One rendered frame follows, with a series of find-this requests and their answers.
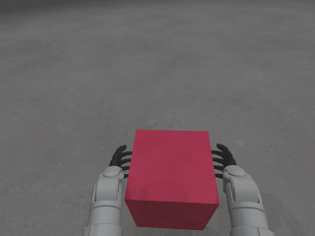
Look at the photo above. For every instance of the robot right forearm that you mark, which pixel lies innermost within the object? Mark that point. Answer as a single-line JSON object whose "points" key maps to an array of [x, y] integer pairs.
{"points": [[244, 203]]}

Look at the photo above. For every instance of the right robot hand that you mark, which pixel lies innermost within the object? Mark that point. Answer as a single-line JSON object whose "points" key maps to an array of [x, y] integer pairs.
{"points": [[226, 160]]}

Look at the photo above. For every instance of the robot left forearm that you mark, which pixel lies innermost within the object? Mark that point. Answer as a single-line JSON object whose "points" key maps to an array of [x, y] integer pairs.
{"points": [[106, 204]]}

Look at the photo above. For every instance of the left robot hand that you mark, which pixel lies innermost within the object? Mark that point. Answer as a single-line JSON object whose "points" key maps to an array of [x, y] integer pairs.
{"points": [[117, 161]]}

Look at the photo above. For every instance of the carton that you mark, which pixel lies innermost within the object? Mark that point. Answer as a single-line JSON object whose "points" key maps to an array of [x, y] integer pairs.
{"points": [[171, 181]]}

